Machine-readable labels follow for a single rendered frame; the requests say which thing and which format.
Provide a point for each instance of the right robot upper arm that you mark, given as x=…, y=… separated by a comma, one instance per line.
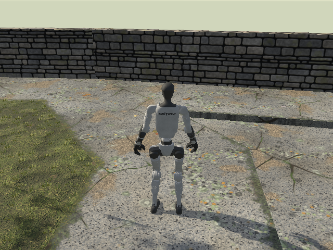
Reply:
x=186, y=118

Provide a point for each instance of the robot left hand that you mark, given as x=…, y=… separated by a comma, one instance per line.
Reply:
x=138, y=147

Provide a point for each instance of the robot left thigh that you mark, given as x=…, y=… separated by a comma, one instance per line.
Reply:
x=155, y=161

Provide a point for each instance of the robot left foot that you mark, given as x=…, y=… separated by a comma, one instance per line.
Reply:
x=154, y=208

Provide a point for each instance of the right robot forearm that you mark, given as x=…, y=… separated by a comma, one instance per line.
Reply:
x=192, y=136

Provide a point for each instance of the left robot forearm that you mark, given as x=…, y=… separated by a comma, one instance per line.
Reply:
x=140, y=137

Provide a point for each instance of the left robot upper arm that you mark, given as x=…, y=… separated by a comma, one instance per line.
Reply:
x=147, y=118

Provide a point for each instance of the robot right hand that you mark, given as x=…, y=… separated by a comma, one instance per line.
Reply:
x=190, y=145

